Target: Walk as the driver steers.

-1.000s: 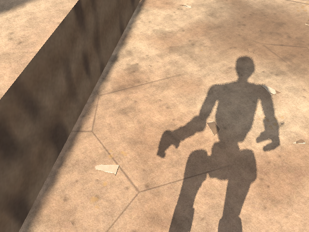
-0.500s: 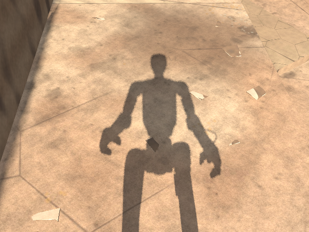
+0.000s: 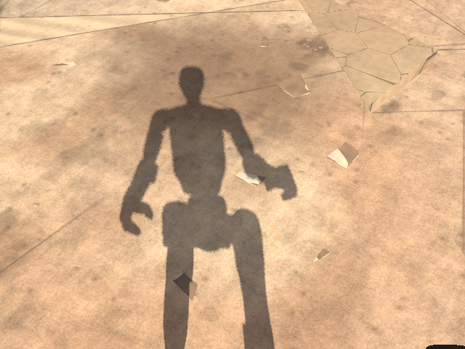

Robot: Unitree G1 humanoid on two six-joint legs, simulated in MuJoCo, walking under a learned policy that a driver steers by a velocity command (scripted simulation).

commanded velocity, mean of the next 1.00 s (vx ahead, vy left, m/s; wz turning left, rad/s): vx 0.50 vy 0.00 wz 0.39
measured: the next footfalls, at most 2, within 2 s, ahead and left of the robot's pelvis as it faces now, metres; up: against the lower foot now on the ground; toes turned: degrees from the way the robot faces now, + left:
left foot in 0.22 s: +0.31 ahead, +0.15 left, +0.00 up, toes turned +3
right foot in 0.72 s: +0.63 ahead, +0.01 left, +0.00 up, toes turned +24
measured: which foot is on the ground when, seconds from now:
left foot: up 0.00-0.20, down 0.22-0.72, up 0.74-1.00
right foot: down 0.00-0.24, up 0.26-0.70, down 0.72-1.00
